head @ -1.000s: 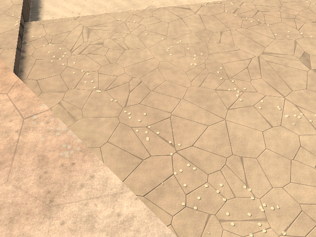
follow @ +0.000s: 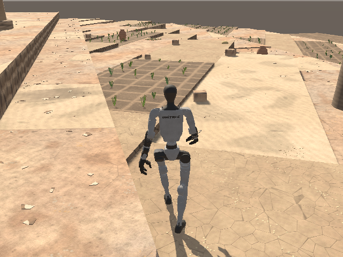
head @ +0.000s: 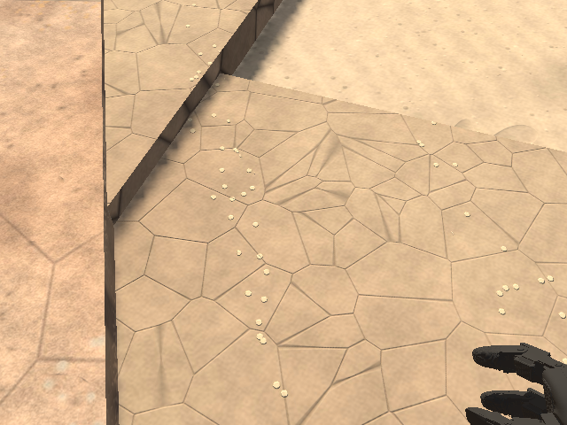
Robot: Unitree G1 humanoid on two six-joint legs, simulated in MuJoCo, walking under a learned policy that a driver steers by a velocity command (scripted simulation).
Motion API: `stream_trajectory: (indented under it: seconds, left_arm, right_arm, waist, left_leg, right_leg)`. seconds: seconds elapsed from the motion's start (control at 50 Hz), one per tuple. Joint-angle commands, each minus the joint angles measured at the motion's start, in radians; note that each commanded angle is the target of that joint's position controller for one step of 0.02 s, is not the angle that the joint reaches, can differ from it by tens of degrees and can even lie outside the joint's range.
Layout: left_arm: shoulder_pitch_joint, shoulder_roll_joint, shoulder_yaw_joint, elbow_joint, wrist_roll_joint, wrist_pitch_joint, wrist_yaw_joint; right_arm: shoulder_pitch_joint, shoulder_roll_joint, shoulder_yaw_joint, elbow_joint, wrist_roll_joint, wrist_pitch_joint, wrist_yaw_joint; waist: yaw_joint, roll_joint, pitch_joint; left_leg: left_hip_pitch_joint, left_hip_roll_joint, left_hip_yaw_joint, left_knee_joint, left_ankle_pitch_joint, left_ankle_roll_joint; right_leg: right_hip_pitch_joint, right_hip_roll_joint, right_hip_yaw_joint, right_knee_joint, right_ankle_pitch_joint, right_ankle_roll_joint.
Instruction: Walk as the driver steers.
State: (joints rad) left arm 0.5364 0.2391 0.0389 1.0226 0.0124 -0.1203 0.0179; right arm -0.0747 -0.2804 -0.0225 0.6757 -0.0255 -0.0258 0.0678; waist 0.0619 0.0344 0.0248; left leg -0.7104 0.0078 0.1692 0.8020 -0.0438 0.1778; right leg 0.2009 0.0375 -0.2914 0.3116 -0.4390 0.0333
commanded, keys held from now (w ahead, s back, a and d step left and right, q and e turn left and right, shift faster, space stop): w+q+shift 0.06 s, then w+e+shift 0.94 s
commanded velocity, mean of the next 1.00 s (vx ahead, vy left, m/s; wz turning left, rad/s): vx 1.00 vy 0.00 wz -0.42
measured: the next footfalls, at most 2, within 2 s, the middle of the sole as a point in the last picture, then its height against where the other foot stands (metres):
left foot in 0.04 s outside the picture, level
right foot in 0.50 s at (334, 349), level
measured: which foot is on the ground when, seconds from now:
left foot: up 0.00-0.02, down 0.04-0.50, up 0.52-0.90, down 0.92-1.00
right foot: down 0.00-0.04, up 0.06-0.48, down 0.50-0.92, up 0.94-1.00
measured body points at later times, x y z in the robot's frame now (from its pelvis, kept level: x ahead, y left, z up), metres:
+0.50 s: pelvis +0.47 -0.02 +0.00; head +0.50 -0.02 +0.44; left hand +0.62 +0.23 -0.12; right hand +0.45 -0.30 -0.14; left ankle +0.20 +0.02 -0.67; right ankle +0.61 -0.06 -0.71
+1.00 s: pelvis +0.94 -0.05 +0.00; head +0.98 -0.07 +0.45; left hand +1.10 +0.22 -0.11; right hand +1.04 -0.36 -0.07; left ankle +1.09 +0.03 -0.71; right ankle +0.71 -0.06 -0.61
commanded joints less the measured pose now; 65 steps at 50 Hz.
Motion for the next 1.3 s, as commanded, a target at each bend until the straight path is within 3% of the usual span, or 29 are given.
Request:
stream_trajectory:
  seconds: [0.02,0.04,0.06,0.08,0.1,0.14,0.18,0.24,0.32,0.4,0.46,0.48,0.5,0.52,0.54,0.58,0.62,0.7,0.8,0.88,0.9,0.92,0.94,0.96,0.98,1.02,1.08,1.24,1.3]
  left_arm:
    - [-0.178,0.223,0.039,-0.139,0.022,0.020,0.034]
    - [-0.234,0.243,0.048,-0.167,0.028,0.039,0.028]
    - [-0.271,0.159,0.032,-0.204,0.041,0.036,0.005]
    - [-0.136,0.101,0.006,-0.307,0.026,0.019,0.001]
    - [-0.201,0.138,0.002,-0.323,0.017,-0.002,-0.005]
    - [-0.218,0.148,0.002,-0.294,0.018,0.010,-0.014]
    - [-0.169,0.106,-0.011,-0.255,0.037,0.059,-0.031]
    - [-0.299,0.077,-0.015,-0.289,0.013,0.083,-0.058]
    - [-0.429,0.048,-0.022,-0.318,-0.014,0.066,-0.077]
    - [-0.448,0.078,-0.015,-0.311,-0.007,0.060,-0.084]
    - [-0.145,0.185,0.028,-0.227,0.000,0.083,-0.071]
    - [0.075,0.225,0.053,-0.165,0.001,0.089,-0.061]
    - [0.172,0.253,0.075,-0.136,-0.006,0.095,-0.049]
    - [0.039,0.307,0.085,-0.145,0.015,0.104,-0.044]
    - [-0.021,0.299,0.087,-0.183,0.008,0.103,-0.046]
    - [-0.089,0.186,0.066,-0.189,0.007,0.099,-0.038]
    - [-0.128,0.177,0.055,-0.196,0.001,0.076,-0.027]
    - [-0.115,0.206,0.060,-0.208,-0.012,0.038,-0.032]
    - [-0.021,0.235,0.081,-0.202,-0.026,0.046,-0.033]
    - [-0.093,0.291,0.097,-0.232,-0.014,0.045,-0.020]
    - [-0.157,0.323,0.103,-0.248,-0.009,0.039,-0.025]
    - [-0.204,0.257,0.086,-0.274,-0.003,0.024,-0.028]
    - [-0.148,0.075,0.041,-0.316,-0.030,0.020,-0.026]
    - [-0.090,0.125,0.027,-0.357,-0.043,0.033,-0.024]
    - [-0.187,0.186,0.036,-0.327,-0.011,0.052,-0.020]
    - [-0.278,0.180,0.039,-0.333,0.017,0.074,-0.047]
    - [-0.337,0.103,0.016,-0.394,0.027,0.114,-0.076]
    - [-0.590,0.106,-0.014,-0.514,0.018,0.130,-0.121]
    - [-0.562,0.115,-0.012,-0.490,0.023,0.119,-0.118]
  right_arm:
    - [0.407,-0.125,-0.043,0.073,-0.012,0.005,-0.005]
    - [0.612,-0.170,-0.076,0.142,-0.003,0.000,-0.021]
    - [0.532,-0.208,-0.098,0.151,0.030,0.011,-0.044]
    - [0.449,-0.294,-0.097,0.102,0.002,0.011,-0.046]
    - [0.490,-0.234,-0.094,0.084,-0.010,0.016,-0.067]
    - [0.405,-0.136,-0.068,0.106,-0.011,-0.010,-0.084]
    - [0.376,-0.106,-0.049,0.109,-0.003,-0.056,-0.086]
    - [0.412,-0.117,-0.051,0.145,0.005,-0.100,-0.069]
    - [0.452,-0.091,-0.039,0.164,0.025,-0.128,-0.052]
    - [0.490,-0.135,-0.036,0.186,0.018,-0.132,-0.086]
    - [0.409,-0.204,-0.054,0.161,-0.017,-0.081,-0.125]
    - [0.327,-0.228,-0.063,0.135,-0.026,-0.063,-0.128]
    - [0.264,-0.197,-0.060,0.127,-0.024,-0.061,-0.114]
    - [0.323,-0.012,-0.012,0.038,-0.012,-0.090,-0.085]
    - [0.341,-0.036,0.009,-0.014,-0.001,-0.115,-0.078]
    - [0.280,-0.091,0.010,-0.020,-0.018,-0.135,-0.067]
    - [0.267,-0.078,0.022,-0.032,-0.055,-0.093,-0.063]
    - [0.093,-0.068,0.042,-0.121,-0.041,-0.051,-0.048]
    - [-0.059,-0.045,0.054,-0.176,-0.010,-0.061,-0.042]
    - [0.117,-0.140,0.015,-0.139,-0.002,-0.073,-0.067]
    - [0.315,-0.183,-0.009,-0.092,0.005,-0.077,-0.082]
    - [0.553,-0.248,-0.040,-0.047,-0.011,-0.079,-0.105]
    - [0.612,-0.311,-0.058,-0.033,-0.058,-0.077,-0.112]
    - [0.510,-0.319,-0.073,-0.044,-0.043,-0.066,-0.099]
    - [0.395,-0.191,-0.053,-0.066,-0.034,-0.060,-0.095]
    - [0.373,-0.109,-0.033,-0.030,-0.030,-0.058,-0.089]
    - [0.449,-0.070,-0.024,0.062,-0.003,-0.085,-0.078]
    - [0.465,-0.136,-0.036,0.128,-0.001,-0.110,-0.071]
    - [0.543,-0.200,-0.045,0.145,-0.002,-0.092,-0.088]
  waist:
    - [-0.291,-0.120,-0.110]
    - [-0.381,-0.045,-0.194]
    - [-0.291,0.185,-0.119]
    - [-0.125,0.219,-0.254]
    - [-0.186,0.075,-0.266]
    - [-0.081,-0.106,-0.016]
    - [-0.013,-0.145,0.035]
    - [-0.029,-0.101,0.125]
    - [-0.080,-0.054,0.104]
    - [-0.070,0.037,0.034]
    - [0.112,0.112,-0.123]
    - [0.230,0.095,-0.182]
    - [0.282,-0.022,-0.164]
    - [0.058,-0.350,-0.144]
    - [0.052,-0.226,-0.269]
    - [-0.020,0.050,-0.050]
    - [-0.087,0.081,0.041]
    - [-0.064,-0.012,0.117]
    - [0.054,-0.094,0.037]
    - [-0.049,-0.100,-0.113]
    - [-0.173,-0.100,-0.212]
    - [-0.274,-0.053,-0.341]
    - [-0.212,0.235,-0.442]
    - [-0.132,0.372,-0.500]
    - [-0.140,0.181,-0.311]
    - [-0.125,0.013,-0.128]
    - [-0.077,0.063,-0.029]
    - [-0.056,0.004,0.125]
    - [-0.030,0.044,0.071]
  left_leg:
    - [0.580,-0.104,0.013,-0.057,-0.053,0.071]
    - [0.852,-0.087,-0.086,-0.164,-0.063,0.129]
    - [0.973,0.004,-0.275,-0.192,-0.096,0.160]
    - [1.150,0.221,-0.703,-0.249,0.008,0.309]
    - [1.119,0.287,-0.860,-0.478,-0.294,0.317]
    - [0.775,0.259,-0.715,-0.582,-0.323,0.207]
    - [0.537,0.200,-0.543,-0.615,-0.171,0.151]
    - [0.430,0.108,-0.303,-0.692,0.050,0.051]
    - [0.519,0.039,-0.066,-0.737,0.418,-0.068]
    - [0.793,0.110,0.008,-0.661,0.946,-0.144]
    - [0.851,0.171,0.024,-0.219,1.305,-0.169]
    - [0.741,0.172,0.012,0.102,1.223,-0.159]
    - [0.538,0.031,0.025,0.550,0.566,-0.143]
    - [-0.026,-0.130,-0.097,0.906,-0.452,-0.196]
    - [-0.159,-0.089,-0.280,0.920,-0.424,-0.167]
    - [-0.111,0.019,-0.286,0.673,-0.274,-0.142]
    - [-0.017,0.069,-0.269,0.550,-0.284,-0.177]
    - [0.104,0.099,-0.172,0.178,-0.126,-0.234]
    - [0.177,0.016,-0.144,-0.165,0.145,-0.212]
    - [0.502,-0.048,-0.182,-0.298,0.017,-0.177]
    - [0.714,-0.019,-0.195,-0.292,-0.045,-0.166]
    - [0.974,0.122,-0.313,-0.236,-0.281,-0.140]
    - [1.208,0.424,-0.730,-0.336,-0.547,-0.087]
    - [1.177,0.492,-1.103,-0.499,-0.695,-0.018]
    - [1.010,0.414,-0.931,-0.524,-0.763,-0.031]
    - [0.779,0.329,-0.620,-0.528,-0.443,-0.058]
    - [0.658,0.288,-0.386,-0.569,-0.173,-0.086]
    - [0.583,0.197,0.074,-0.693,0.252,-0.151]
    - [0.711,0.222,0.113,-0.546,0.903,-0.164]
  right_leg:
    - [-0.269,-0.298,0.067,0.434,1.543,-0.013]
    - [-0.432,-0.244,0.062,0.837,1.212,-0.020]
    - [-0.779,-0.031,0.067,1.225,0.087,-0.018]
    - [-1.026,-0.043,0.258,1.400,-0.071,-0.014]
    - [-1.115,-0.059,0.335,1.356,0.005,-0.025]
    - [-1.058,-0.150,0.323,1.168,0.097,-0.039]
    - [-0.896,-0.193,0.345,1.067,0.106,-0.032]
    - [-0.884,-0.191,0.332,0.841,0.231,-0.045]
    - [-0.781,-0.117,0.213,0.477,0.589,-0.115]
    - [-0.708,-0.008,0.124,0.320,0.649,-0.173]
    - [-0.433,0.093,0.112,0.351,0.406,-0.217]
    - [-0.244,0.066,0.181,0.311,0.326,-0.263]
    - [-0.107,0.007,0.287,0.253,0.271,-0.314]
    - [0.149,-0.175,0.729,0.283,0.354,-0.454]
    - [0.199,-0.279,1.052,0.055,0.099,-0.538]
    - [-0.126,-0.252,0.974,-0.101,-0.022,-0.429]
    - [-0.368,-0.160,0.835,-0.127,0.094,-0.383]
    - [-0.612,-0.048,0.675,-0.198,0.349,-0.352]
    - [-0.391,-0.032,0.664,-0.104,0.721,-0.266]
    - [-0.287,-0.047,0.689,0.174,1.002,-0.194]
    - [-0.347,-0.025,0.676,0.392,0.985,-0.176]
    - [-0.491,0.008,0.631,0.684,0.779,-0.170]
    - [-0.791,0.115,0.513,0.998,-0.088,-0.158]
    - [-0.931,0.070,0.449,1.137,-0.045,-0.163]
    - [-0.979,-0.006,0.412,1.130,0.083,-0.162]
    - [-0.952,-0.067,0.380,1.054,0.155,-0.142]
    - [-0.973,-0.128,0.372,1.018,0.155,-0.131]
    - [-0.874,-0.093,0.178,0.576,0.459,-0.171]
    - [-0.699,0.020,0.098,0.469,0.382,-0.226]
